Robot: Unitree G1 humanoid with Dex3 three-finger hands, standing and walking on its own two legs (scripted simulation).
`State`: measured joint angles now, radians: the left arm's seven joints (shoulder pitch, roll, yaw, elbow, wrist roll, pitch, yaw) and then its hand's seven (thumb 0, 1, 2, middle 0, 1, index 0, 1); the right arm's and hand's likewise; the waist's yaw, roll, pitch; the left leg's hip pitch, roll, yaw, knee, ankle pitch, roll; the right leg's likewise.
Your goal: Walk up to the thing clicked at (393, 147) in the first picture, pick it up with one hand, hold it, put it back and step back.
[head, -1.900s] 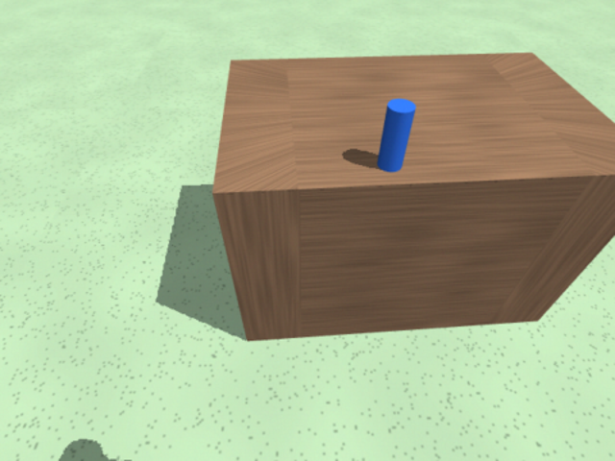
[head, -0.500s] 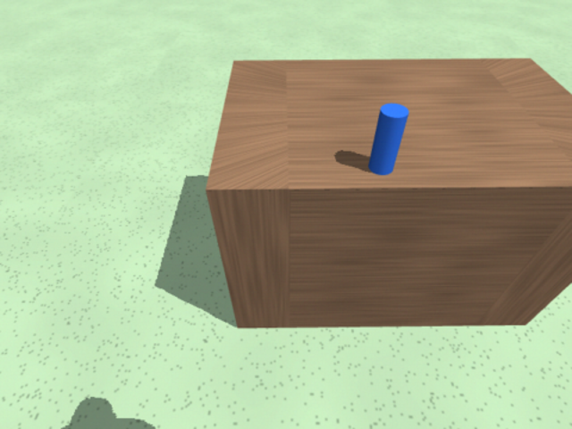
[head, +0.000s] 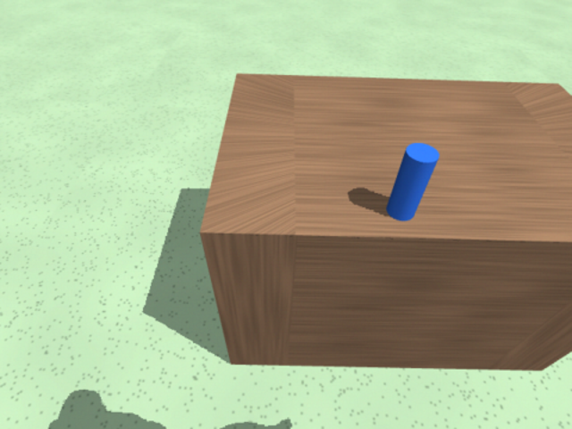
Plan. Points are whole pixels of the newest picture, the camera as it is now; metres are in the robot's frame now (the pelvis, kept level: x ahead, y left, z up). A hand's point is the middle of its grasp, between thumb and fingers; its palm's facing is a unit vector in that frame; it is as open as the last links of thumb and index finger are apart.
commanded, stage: walk up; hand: right
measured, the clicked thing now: (410, 184) +0.58 -0.22 +0.01
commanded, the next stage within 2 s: stand in 1.76 s
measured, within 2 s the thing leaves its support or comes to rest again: neither
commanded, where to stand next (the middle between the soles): +0.19 -0.02 m, yaw +2 degrees
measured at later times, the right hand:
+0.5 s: hand (451, 394) +0.24 -0.26 -0.15, palm faces -0.14 +0.91 -0.38, open 7.4 cm
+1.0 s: hand (453, 383) +0.26 -0.27 -0.14, palm faces -0.07 +0.93 -0.35, open 7.4 cm
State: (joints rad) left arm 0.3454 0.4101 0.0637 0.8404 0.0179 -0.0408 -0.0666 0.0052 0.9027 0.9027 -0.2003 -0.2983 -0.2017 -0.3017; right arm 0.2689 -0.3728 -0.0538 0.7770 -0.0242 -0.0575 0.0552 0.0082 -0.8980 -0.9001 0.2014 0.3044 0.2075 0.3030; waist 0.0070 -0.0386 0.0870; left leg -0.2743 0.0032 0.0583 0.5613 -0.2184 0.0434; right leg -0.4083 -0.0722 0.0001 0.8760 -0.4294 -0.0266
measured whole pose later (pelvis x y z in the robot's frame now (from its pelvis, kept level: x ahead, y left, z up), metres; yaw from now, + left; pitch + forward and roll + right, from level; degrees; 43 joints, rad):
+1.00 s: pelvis +0.15 -0.01 +0.01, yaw +3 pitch -3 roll +0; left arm 0.07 0.37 0.01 1.06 -0.01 -0.01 -0.01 0.00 0.90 0.90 -0.20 -0.30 -0.20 -0.30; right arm 0.08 -0.37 0.01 1.09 0.00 -0.01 0.01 0.01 -0.90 -0.90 0.20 0.30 0.20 0.30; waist 0.00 0.00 0.08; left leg -0.23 0.04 0.03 0.49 -0.20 -0.02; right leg -0.16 -0.02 -0.02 0.50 -0.29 0.01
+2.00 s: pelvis +0.16 +0.00 +0.02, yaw +3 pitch -2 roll +0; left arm 0.12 0.35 0.01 1.14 0.01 -0.01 -0.01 0.00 0.90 0.90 -0.20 -0.30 -0.20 -0.30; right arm 0.07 -0.34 -0.01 1.15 -0.01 -0.01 0.01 0.01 -0.90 -0.90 0.20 0.30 0.20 0.30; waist 0.00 -0.01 0.05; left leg -0.16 0.02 0.04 0.33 -0.14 0.00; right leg -0.06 -0.05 -0.02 0.30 -0.20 0.04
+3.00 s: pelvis +0.17 +0.00 +0.02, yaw +4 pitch -2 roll +0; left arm 0.13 0.36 0.00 1.12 0.01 -0.01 -0.01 0.00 0.90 0.90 -0.20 -0.30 -0.20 -0.30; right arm 0.09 -0.35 0.00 1.13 -0.01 -0.01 0.01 0.01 -0.90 -0.90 0.20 0.30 0.20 0.30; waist 0.00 -0.01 0.05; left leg -0.16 0.01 0.03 0.34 -0.15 0.00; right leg -0.05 -0.05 -0.03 0.30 -0.21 0.04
